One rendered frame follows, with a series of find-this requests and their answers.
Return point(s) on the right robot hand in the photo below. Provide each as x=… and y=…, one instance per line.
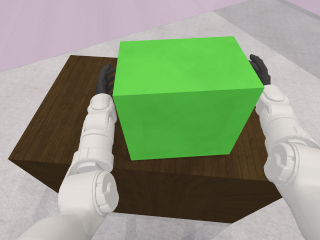
x=260, y=69

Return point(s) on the robot right forearm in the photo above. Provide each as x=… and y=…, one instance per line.
x=278, y=121

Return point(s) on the pedestal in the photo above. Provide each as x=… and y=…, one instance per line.
x=214, y=188

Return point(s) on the left robot hand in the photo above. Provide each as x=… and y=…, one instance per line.
x=102, y=86

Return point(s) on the robot right upper arm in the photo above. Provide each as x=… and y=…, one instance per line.
x=295, y=171

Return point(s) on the robot left upper arm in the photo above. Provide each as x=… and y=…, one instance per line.
x=85, y=200

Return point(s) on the robot left forearm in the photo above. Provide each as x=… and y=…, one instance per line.
x=97, y=138

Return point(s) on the carton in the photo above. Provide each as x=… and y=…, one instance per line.
x=183, y=97

